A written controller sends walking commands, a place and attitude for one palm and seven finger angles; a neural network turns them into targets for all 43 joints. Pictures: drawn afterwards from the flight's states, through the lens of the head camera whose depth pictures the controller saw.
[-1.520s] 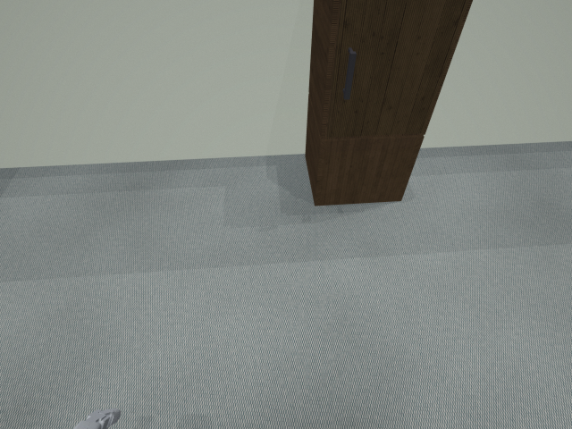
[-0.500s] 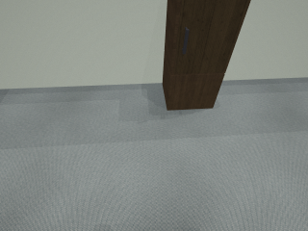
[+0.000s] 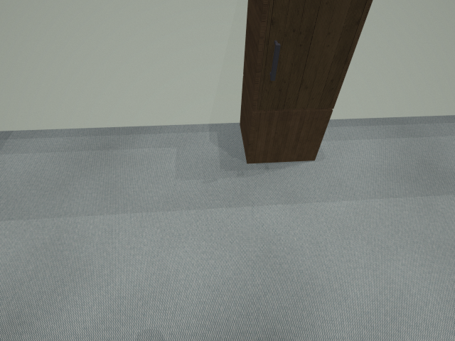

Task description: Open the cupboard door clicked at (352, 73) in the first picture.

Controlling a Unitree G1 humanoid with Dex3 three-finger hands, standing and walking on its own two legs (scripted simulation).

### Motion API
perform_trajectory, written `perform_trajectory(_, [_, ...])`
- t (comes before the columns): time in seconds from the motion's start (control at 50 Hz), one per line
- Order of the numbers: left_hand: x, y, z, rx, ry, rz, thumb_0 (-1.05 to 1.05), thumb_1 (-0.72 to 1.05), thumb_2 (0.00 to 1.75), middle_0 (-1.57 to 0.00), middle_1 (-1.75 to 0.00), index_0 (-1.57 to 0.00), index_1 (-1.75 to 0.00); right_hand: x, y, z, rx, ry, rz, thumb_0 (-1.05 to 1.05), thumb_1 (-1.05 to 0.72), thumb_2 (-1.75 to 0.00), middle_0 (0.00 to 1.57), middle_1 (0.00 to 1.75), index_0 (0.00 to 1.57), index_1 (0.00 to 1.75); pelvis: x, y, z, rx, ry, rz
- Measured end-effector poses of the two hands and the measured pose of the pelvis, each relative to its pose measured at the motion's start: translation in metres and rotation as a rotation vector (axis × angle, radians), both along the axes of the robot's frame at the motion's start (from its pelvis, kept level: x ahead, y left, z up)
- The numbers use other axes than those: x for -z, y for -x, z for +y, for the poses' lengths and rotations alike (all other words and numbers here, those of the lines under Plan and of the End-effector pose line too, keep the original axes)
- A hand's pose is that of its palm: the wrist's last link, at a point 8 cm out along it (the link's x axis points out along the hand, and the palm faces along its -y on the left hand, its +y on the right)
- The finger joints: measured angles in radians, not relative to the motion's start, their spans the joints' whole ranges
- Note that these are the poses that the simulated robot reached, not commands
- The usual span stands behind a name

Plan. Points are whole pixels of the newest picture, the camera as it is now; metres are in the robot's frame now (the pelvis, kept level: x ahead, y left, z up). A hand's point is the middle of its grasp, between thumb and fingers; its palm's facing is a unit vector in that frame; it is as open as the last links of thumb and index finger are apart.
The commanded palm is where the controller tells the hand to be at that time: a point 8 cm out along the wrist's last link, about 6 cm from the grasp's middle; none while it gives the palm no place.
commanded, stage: look at it before walking up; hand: left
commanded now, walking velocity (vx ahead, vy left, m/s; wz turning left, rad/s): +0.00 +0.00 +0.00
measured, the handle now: (274, 60) +1.22 -0.13 -0.08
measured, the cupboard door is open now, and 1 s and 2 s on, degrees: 0 0 0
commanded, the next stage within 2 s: walk to a spot facing it in 0.02 s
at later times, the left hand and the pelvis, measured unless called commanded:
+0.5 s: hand out of the picture +0.05 +0.19 -0.18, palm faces -0.15 -0.95 -0.28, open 7.4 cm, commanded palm none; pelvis -0.02 -0.02 -0.02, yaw -11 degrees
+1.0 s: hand out of the picture +0.09 +0.16 -0.16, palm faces -0.30 -0.93 -0.23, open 7.4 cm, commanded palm none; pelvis +0.00 -0.02 +0.00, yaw -24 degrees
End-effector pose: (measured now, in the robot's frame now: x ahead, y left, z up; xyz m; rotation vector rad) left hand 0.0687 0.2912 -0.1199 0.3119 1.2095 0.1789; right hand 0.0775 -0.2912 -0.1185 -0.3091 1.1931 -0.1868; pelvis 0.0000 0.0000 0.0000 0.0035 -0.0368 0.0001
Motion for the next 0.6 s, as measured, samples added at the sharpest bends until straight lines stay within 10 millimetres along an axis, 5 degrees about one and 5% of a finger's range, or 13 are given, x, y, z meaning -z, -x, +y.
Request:
perform_trajectory(0.28, [0.005,0.002,-0.004,0.005,0.001,0.031,0.01,0.91,0.9,-0.2,-0.3,-0.2,-0.3,0.005,0.004,0.006,0.036,-0.005,-0.013,0.01,-0.9,-0.9,0.2,0.3,0.2,0.3,0.003,0.002,0.001,0.043,-0.004,0.004])
perform_trajectory(0.44, [0.023,0.011,-0.039,0.067,0.043,0.108,0.01,0.91,0.9,-0.2,-0.3,-0.2,-0.3,0.03,0.044,0.019,0.145,-0.085,-0.005,0.01,-0.9,-0.9,0.2,0.3,0.21,0.3,0.016,0.015,-0.01,0.146,-0.038,0.003])
perform_trajectory(0.54, [0.028,0.014,-0.069,0.111,0.041,0.097,0.01,0.91,0.9,-0.2,-0.3,-0.2,-0.3,0.057,0.073,0.008,0.222,-0.137,0.018,0.01,-0.9,-0.9,0.2,0.3,0.21,0.3,0.029,0.02,-0.028,0.206,-0.034,0.004])
perform_trajectory(0.6, [0.024,0.019,-0.083,0.114,0.043,0.092,0.01,0.91,0.9,-0.2,-0.3,-0.2,-0.3,0.057,0.087,0.001,0.255,-0.146,0.045,0.01,-0.9,-0.9,0.2,0.3,0.21,0.3,0.026,0.026,-0.035,0.213,-0.027,0.003])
